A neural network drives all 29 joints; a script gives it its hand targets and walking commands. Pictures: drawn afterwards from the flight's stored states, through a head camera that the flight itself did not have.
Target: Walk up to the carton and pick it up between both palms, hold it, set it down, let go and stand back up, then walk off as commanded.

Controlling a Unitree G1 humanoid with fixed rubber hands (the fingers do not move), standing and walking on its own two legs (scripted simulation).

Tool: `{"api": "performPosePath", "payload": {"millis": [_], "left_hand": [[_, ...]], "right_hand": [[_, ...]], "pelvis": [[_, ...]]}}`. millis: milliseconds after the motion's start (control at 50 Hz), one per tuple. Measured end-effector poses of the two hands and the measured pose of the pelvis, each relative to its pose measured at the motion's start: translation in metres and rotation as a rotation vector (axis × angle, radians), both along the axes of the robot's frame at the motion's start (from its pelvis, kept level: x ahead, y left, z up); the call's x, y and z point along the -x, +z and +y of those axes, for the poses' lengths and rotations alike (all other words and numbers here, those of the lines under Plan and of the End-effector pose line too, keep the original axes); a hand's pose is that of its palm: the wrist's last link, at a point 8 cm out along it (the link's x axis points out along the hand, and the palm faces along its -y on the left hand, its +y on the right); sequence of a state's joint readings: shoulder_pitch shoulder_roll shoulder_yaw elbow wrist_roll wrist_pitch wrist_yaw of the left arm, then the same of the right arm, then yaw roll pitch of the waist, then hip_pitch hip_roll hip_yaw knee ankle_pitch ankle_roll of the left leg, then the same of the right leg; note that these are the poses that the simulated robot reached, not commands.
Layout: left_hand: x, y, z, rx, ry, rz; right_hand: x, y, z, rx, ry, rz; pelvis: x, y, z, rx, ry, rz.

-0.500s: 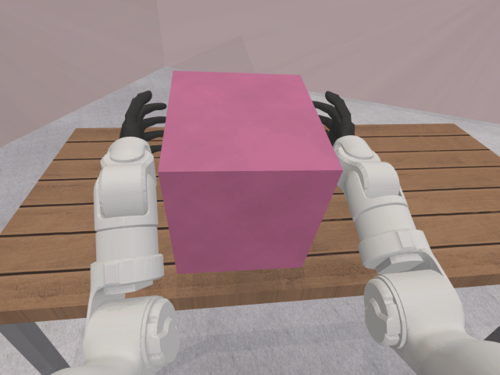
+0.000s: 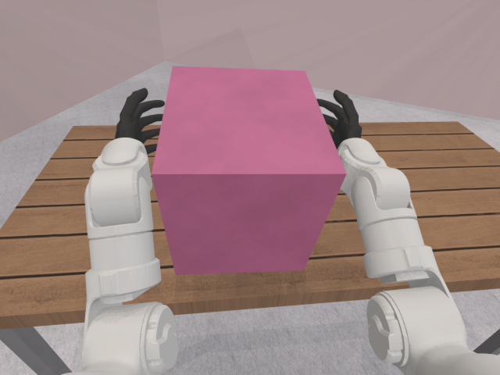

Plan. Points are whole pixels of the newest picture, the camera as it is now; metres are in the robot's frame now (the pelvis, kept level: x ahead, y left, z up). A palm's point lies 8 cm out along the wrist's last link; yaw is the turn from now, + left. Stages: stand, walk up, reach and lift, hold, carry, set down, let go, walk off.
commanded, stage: hold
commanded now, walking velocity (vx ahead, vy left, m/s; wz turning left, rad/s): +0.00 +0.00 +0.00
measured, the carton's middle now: (240, 172) +0.38 +0.02 +0.18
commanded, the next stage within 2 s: none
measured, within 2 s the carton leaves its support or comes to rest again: neither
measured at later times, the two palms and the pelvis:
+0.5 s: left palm (131, 151) +0.34 +0.17 +0.25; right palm (342, 145) +0.37 -0.13 +0.24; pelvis -0.01 +0.00 +0.00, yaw +0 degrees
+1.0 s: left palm (134, 145) +0.35 +0.17 +0.25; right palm (344, 145) +0.37 -0.13 +0.24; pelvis +0.00 +0.00 +0.00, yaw +0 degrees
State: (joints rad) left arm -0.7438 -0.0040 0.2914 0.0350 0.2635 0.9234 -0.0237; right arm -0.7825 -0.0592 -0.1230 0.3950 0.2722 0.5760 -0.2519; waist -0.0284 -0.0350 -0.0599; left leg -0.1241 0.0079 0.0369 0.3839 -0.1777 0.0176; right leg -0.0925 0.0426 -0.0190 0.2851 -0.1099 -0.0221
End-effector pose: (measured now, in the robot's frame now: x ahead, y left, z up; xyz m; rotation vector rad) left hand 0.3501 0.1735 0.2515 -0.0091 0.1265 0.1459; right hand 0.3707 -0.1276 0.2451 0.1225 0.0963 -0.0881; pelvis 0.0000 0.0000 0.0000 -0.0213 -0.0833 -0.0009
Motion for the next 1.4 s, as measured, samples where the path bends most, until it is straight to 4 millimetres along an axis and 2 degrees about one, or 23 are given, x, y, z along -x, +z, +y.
{"api": "performPosePath", "payload": {"millis": [180, 320, 660, 820, 980, 1200, 1320, 1400], "left_hand": [[0.017, 0.003, -0.001, -0.002, 0.001, -0.007], [0.022, 0.005, 0.000, -0.022, 0.020, -0.016], [-0.008, -0.009, 0.001, -0.045, 0.023, 0.013], [-0.015, -0.009, -0.002, -0.018, 0.000, 0.004], [-0.004, -0.003, -0.002, -0.004, -0.005, 0.000], [0.020, 0.004, -0.003, -0.004, -0.001, -0.011], [0.027, 0.007, -0.001, -0.021, 0.018, -0.020], [0.024, 0.006, -0.001, -0.040, 0.025, -0.022]], "right_hand": [[0.016, 0.002, -0.001, 0.013, 0.009, -0.005], [0.014, 0.004, 0.001, 0.062, 0.029, -0.010], [-0.016, -0.008, 0.002, 0.088, 0.030, 0.018], [-0.016, -0.011, -0.001, 0.026, 0.001, 0.012], [-0.004, -0.005, -0.002, 0.006, -0.006, 0.009], [0.019, 0.001, -0.003, 0.015, 0.002, 0.000], [0.020, 0.005, 0.000, 0.058, 0.025, -0.007], [0.015, 0.008, 0.000, 0.088, 0.028, -0.011]], "pelvis": [[0.014, -0.001, -0.001, -0.001, 0.000, -0.019], [0.017, -0.001, -0.001, -0.001, 0.001, -0.023], [0.000, 0.000, 0.000, 0.000, 0.001, 0.000], [-0.006, 0.000, 0.000, 0.000, 0.001, 0.008], [-0.001, 0.000, 0.000, 0.000, 0.001, 0.001], [0.016, -0.001, -0.001, -0.001, 0.001, -0.022], [0.021, -0.001, -0.002, -0.002, 0.002, -0.029], [0.021, -0.001, -0.002, -0.002, 0.002, -0.029]]}}
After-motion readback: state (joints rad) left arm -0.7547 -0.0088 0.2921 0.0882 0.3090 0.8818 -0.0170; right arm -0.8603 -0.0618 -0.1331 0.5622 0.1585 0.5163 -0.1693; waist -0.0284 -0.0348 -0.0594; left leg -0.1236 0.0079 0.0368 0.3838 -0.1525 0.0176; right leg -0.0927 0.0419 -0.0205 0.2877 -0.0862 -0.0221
